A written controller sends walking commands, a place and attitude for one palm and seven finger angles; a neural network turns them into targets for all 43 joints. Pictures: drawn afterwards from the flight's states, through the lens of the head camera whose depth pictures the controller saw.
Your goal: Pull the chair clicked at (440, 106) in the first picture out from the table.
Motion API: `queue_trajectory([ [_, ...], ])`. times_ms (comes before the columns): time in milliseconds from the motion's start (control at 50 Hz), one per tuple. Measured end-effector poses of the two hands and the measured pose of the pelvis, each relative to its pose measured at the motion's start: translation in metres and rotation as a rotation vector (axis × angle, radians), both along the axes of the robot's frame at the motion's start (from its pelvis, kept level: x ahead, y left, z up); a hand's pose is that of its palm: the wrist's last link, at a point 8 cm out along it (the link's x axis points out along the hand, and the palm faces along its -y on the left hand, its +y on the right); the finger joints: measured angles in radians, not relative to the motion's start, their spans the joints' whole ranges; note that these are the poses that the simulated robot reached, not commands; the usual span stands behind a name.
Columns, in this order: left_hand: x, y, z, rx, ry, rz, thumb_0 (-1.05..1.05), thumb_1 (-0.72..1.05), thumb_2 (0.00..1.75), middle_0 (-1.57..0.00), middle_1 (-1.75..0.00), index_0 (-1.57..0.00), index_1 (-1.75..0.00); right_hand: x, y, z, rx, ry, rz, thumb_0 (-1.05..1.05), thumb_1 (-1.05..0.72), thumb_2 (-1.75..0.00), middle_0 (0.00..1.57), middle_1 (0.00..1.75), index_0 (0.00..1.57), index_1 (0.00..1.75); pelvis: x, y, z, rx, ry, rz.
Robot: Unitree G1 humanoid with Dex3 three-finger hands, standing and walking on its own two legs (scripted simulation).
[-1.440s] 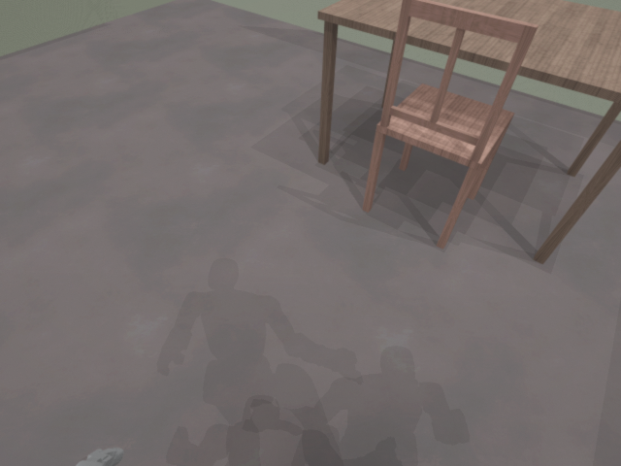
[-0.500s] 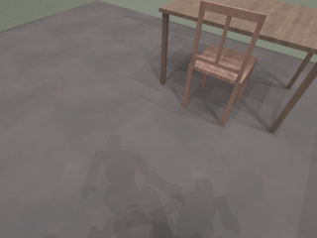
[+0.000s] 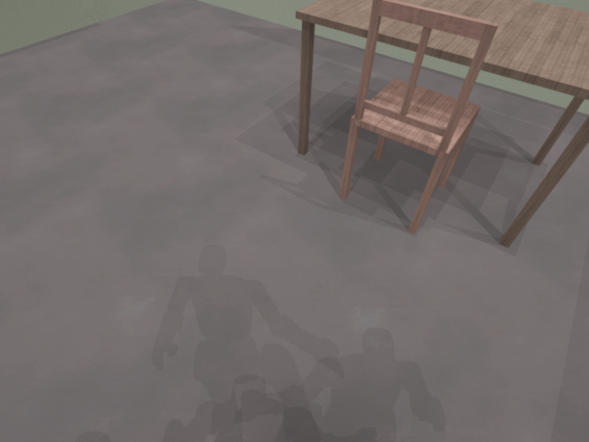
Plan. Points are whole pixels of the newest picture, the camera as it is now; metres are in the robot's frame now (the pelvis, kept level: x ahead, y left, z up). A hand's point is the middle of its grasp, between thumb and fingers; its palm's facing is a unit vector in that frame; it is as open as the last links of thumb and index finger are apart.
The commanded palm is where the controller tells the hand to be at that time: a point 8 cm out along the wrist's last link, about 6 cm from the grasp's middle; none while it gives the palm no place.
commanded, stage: walk to a spot facing it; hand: left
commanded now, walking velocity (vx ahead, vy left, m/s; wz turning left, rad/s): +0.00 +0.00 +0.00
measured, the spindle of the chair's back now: (414, 74) +1.25 -0.34 -0.08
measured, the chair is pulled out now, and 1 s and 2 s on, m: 0.00 0.00 0.00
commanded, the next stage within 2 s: turn to face it in 1.46 s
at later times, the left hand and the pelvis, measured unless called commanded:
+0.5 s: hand out of the picture +0.04 +0.21 -0.19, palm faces +0.02 -0.99 -0.15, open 7.4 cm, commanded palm none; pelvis +0.08 +0.03 -0.01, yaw +1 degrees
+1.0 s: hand (209, 332) +0.34 +0.18 -0.18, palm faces +0.12 -0.97 -0.21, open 7.1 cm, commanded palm none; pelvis +0.28 -0.01 -0.01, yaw +6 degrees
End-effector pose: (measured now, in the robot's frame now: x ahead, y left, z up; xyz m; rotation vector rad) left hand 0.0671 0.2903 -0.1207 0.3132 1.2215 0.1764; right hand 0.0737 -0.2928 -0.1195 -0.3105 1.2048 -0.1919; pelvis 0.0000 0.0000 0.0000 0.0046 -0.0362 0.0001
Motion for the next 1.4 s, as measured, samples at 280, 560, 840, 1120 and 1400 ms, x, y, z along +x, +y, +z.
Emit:
queue_trajectory([
  [280,-0.015,-0.017,-0.017,-0.058,0.049,0.041,0.0,0.91,0.9,-0.2,-0.3,-0.2,-0.3,-0.009,0.022,-0.014,0.041,0.059,-0.003,0.01,-0.91,-0.9,0.2,0.3,0.2,0.29,0.018,0.003,-0.006,-0.01,0.015,0.008],
  [560,0.007,-0.035,-0.039,-0.195,0.213,0.104,0.01,0.91,0.9,-0.2,-0.3,-0.2,-0.3,-0.058,0.109,-0.017,0.14,0.289,-0.152,0.01,-0.91,-0.9,0.2,0.3,0.2,0.29,0.096,0.028,-0.007,-0.015,0.035,0.026],
  [840,0.26,-0.063,-0.036,-0.136,-0.162,0.017,0.0,0.92,0.9,-0.2,-0.3,-0.2,-0.3,0.002,0.089,-0.036,0.201,0.523,-0.229,0.01,-0.91,-0.9,0.2,0.3,0.2,0.3,0.22,-0.009,-0.032,-0.004,0.012,0.066],
  [1120,0.245,-0.043,-0.035,-0.15,0.047,0.222,-0.01,0.94,0.9,-0.2,-0.3,-0.2,-0.3,0.37,0.071,-0.01,0.122,-0.093,0.086,0.01,-0.92,-0.9,0.19,0.3,0.19,0.29,0.334,0.01,-0.01,-0.043,0.011,0.132],
  [1400,0.335,-0.003,-0.034,-0.19,0.152,0.269,0.0,0.92,0.9,-0.2,-0.3,-0.19,-0.3,0.451,0.127,-0.014,0.104,-0.012,0.072,0.0,-0.95,-0.9,0.2,0.3,0.2,0.3,0.452,0.06,-0.005,-0.005,0.02,0.127],
])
